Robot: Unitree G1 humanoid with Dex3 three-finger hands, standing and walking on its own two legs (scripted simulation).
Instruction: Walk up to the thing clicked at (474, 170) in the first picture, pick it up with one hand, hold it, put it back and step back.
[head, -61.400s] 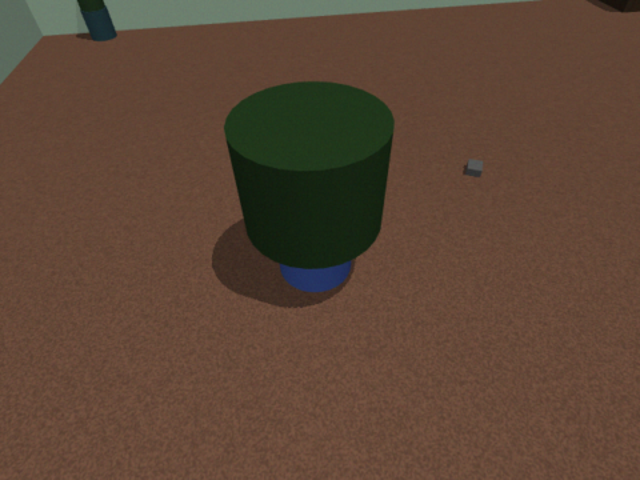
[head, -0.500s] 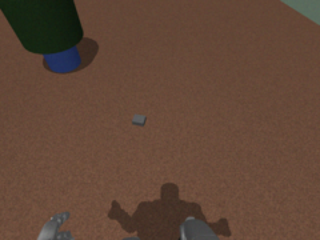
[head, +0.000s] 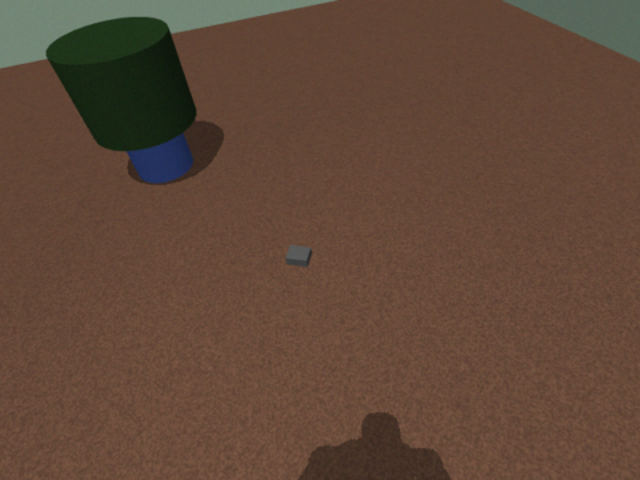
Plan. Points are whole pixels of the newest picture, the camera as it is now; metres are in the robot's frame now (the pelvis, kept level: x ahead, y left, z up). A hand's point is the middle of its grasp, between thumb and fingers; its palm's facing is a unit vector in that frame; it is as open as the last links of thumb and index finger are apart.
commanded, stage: step back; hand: left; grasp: from above
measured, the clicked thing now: (298, 255) +1.07 +0.23 -0.75
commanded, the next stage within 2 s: stand in 0.70 s
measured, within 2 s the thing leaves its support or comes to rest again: neither
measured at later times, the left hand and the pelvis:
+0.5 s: hand out of the picture +0.15 +0.25 -0.15, palm faces +0.01 -0.92 -0.38, open 7.4 cm; pelvis +0.04 -0.01 -0.01, yaw +1 degrees
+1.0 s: hand out of the picture +0.15 +0.26 -0.14, palm faces +0.05 -0.95 -0.32, open 7.4 cm; pelvis +0.07 +0.01 +0.01, yaw +3 degrees
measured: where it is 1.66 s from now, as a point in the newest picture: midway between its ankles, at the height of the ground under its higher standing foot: outside the picture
